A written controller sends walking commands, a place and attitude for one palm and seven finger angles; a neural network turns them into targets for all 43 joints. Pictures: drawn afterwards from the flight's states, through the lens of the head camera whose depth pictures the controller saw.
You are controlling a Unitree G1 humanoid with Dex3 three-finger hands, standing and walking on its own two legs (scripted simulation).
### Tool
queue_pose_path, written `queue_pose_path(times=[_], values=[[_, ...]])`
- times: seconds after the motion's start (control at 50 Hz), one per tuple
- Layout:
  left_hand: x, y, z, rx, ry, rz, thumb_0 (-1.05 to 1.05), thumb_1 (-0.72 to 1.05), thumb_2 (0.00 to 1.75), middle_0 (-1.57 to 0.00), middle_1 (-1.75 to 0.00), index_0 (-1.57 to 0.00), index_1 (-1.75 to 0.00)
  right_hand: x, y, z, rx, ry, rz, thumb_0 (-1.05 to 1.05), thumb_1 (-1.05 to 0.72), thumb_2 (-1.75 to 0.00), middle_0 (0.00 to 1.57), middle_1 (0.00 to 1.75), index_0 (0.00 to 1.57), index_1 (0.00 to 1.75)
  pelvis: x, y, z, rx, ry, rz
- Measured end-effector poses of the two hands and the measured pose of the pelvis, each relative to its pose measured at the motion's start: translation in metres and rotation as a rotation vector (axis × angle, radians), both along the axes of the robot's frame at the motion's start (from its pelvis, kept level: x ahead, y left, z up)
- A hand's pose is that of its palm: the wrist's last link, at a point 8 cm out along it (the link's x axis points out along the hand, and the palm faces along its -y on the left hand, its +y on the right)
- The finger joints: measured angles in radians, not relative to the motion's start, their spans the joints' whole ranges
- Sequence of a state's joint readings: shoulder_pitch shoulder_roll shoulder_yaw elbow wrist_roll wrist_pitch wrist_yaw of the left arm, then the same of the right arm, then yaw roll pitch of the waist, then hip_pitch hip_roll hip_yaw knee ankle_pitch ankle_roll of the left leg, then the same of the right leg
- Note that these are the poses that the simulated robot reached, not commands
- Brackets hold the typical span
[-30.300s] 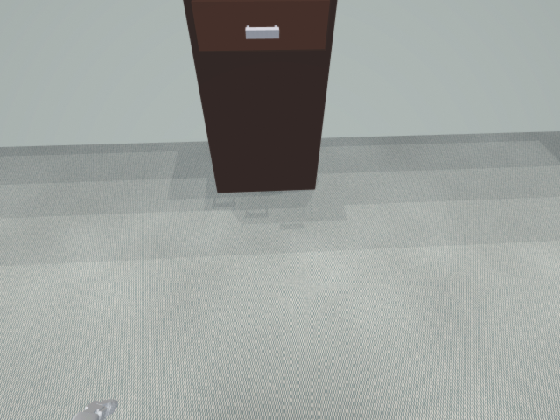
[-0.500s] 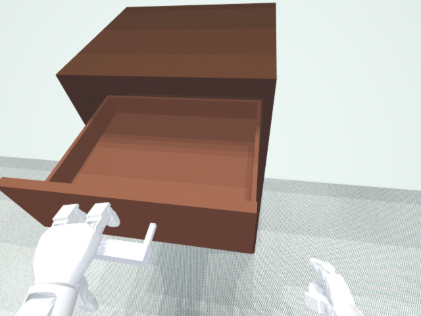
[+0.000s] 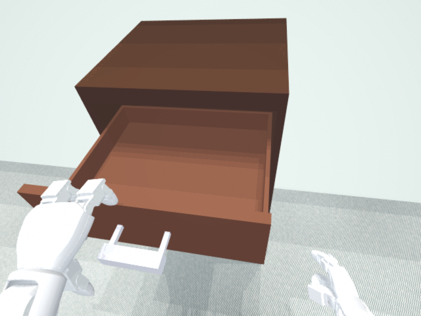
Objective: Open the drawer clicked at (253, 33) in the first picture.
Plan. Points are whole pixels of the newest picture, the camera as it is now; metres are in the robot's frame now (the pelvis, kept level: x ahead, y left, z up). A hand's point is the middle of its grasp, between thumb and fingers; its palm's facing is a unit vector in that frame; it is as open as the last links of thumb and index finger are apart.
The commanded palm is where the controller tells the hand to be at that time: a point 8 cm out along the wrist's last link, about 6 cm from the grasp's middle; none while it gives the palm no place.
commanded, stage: lift the hand off the handle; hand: left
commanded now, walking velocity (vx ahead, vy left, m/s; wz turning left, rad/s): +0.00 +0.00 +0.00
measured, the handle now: (137, 245) +0.22 +0.18 +0.04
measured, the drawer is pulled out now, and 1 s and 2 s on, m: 0.28 0.28 0.28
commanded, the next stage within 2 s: draw the hand back to the body in 0.54 s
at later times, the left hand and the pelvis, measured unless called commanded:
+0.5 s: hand (62, 211) +0.19 +0.23 +0.20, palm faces +0.23 -0.08 -0.97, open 13.9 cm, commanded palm +0.14 +0.22 +0.24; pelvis -0.01 -0.01 +0.00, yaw +1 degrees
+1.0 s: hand (56, 225) +0.17 +0.24 +0.18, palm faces +0.12 -0.05 -0.99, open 13.9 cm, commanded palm +0.13 +0.24 +0.24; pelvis -0.02 -0.02 +0.00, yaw +2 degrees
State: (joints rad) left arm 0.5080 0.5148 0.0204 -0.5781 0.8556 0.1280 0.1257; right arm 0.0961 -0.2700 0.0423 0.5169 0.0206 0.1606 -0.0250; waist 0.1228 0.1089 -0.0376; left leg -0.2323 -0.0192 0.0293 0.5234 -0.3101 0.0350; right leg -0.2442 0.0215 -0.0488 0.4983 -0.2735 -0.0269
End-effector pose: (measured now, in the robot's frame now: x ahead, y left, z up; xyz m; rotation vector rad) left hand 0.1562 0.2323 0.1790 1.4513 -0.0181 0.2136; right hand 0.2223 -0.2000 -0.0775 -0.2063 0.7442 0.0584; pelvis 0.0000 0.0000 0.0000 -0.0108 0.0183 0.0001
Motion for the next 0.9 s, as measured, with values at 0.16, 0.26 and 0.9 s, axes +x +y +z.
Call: queue_pose_path(times=[0.16, 0.26, 0.9], values=[[0.008, 0.003, 0.025, 0.005, -0.024, 0.013, 0.00, -0.50, 0.30, -0.32, -1.20, -0.34, -1.21, 0.003, 0.012, 0.005, 0.045, -0.003, 0.017, 0.01, -0.90, -0.90, 0.20, 0.30, 0.20, 0.30, -0.001, 0.002, 0.003, 0.003, -0.023, 0.001], [0.008, -0.002, 0.034, -0.011, -0.006, -0.011, 0.00, -0.50, 0.30, -0.32, -1.20, -0.33, -1.20, 0.004, 0.011, 0.010, 0.051, -0.019, 0.022, 0.01, -0.90, -0.90, 0.20, 0.30, 0.20, 0.30, -0.002, 0.002, 0.004, 0.003, -0.031, -0.001], [-0.011, 0.000, 0.061, 0.065, 0.000, -0.062, 0.00, -0.50, 0.30, -0.32, -1.20, -0.32, -1.20, -0.017, -0.018, 0.003, 0.021, -0.021, 0.022, 0.01, -0.90, -0.90, 0.20, 0.30, 0.20, 0.30, -0.016, -0.019, 0.002, 0.003, -0.047, 0.027]])
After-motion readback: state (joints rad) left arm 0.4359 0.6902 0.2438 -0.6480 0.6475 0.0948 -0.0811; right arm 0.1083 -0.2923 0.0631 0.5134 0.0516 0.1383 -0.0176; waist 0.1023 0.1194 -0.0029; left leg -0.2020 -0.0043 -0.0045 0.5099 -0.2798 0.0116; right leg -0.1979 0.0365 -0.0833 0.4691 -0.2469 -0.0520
